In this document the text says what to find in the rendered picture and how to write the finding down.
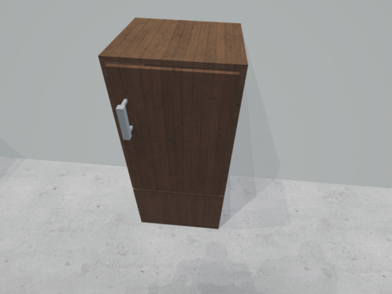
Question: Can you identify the cupboard door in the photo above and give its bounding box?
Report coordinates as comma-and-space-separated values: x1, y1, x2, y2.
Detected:
105, 64, 239, 196

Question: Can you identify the handle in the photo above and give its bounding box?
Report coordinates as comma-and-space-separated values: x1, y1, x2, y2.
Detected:
116, 99, 133, 140

